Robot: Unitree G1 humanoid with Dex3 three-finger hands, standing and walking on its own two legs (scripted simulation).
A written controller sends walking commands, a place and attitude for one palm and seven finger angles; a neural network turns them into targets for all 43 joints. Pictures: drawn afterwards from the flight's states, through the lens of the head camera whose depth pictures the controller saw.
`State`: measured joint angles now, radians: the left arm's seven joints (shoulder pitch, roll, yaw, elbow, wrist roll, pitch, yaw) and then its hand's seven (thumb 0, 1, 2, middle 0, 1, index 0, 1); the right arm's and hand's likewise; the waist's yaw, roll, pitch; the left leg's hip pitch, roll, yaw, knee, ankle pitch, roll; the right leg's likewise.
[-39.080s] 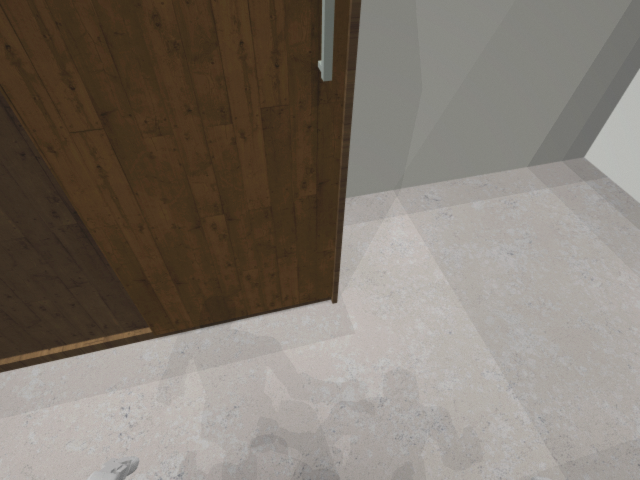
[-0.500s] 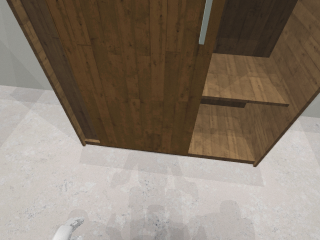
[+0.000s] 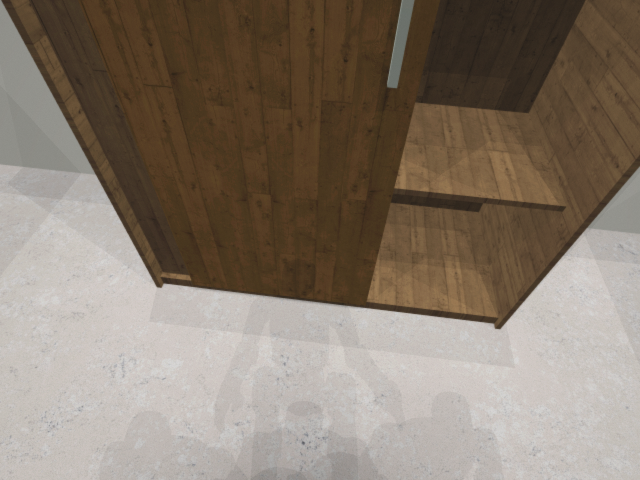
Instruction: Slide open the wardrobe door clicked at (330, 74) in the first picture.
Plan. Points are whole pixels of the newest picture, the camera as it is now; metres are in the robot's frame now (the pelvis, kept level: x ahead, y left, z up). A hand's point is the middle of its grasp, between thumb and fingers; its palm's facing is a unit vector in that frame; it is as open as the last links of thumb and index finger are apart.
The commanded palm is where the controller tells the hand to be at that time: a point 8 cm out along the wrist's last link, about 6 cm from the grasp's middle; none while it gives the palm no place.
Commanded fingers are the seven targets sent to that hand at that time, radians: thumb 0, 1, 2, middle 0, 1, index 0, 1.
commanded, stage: let the arm hang, fingers relaxed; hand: right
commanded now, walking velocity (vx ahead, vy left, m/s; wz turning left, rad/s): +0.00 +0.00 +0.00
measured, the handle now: (406, 1) +0.74 -0.07 +0.25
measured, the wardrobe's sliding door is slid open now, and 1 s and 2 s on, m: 0.47 0.47 0.47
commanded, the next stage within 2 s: look to check the result in 0.34 s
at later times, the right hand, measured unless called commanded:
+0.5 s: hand out of the picture +0.09 -0.21 -0.16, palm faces -0.02 +0.97 -0.26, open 7.4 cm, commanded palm none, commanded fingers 0.00 -0.90 -0.90 0.20 0.30 0.20 0.30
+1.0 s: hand out of the picture +0.12 -0.23 -0.15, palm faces -0.03 +0.95 -0.31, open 7.4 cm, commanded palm none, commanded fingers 0.00 -0.90 -0.90 0.20 0.30 0.20 0.30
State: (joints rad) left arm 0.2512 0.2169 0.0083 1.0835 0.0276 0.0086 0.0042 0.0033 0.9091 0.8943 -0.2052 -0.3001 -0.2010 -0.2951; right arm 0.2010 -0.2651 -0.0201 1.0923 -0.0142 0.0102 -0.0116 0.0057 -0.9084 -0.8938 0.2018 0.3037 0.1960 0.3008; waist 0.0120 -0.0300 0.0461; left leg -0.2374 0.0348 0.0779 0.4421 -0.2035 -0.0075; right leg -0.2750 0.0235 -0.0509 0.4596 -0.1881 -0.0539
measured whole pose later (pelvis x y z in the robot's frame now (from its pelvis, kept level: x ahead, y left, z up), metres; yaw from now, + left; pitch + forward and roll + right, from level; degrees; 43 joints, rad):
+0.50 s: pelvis +0.03 +0.00 +0.01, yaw +0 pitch -1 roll +0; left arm 0.12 0.27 0.00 1.12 0.02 -0.02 0.01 0.00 0.91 0.89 -0.20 -0.30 -0.20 -0.30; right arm 0.13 -0.26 0.00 1.13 -0.01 -0.01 0.00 0.00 -0.90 -0.89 0.20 0.30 0.20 0.30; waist 0.01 0.00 0.04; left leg -0.14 0.04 0.07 0.35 -0.20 -0.01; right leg -0.16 0.03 -0.05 0.35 -0.17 -0.05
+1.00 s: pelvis +0.04 +0.01 +0.01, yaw +0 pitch -1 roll +0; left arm 0.10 0.32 0.00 1.13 0.02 -0.01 0.00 0.00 0.91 0.89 -0.21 -0.30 -0.20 -0.30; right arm 0.10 -0.31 0.00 1.13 -0.01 -0.01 0.00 0.00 -0.90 -0.89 0.20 0.30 0.20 0.30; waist 0.01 0.00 0.04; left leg -0.09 0.03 0.08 0.30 -0.19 0.00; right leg -0.12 0.03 -0.04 0.30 -0.16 -0.04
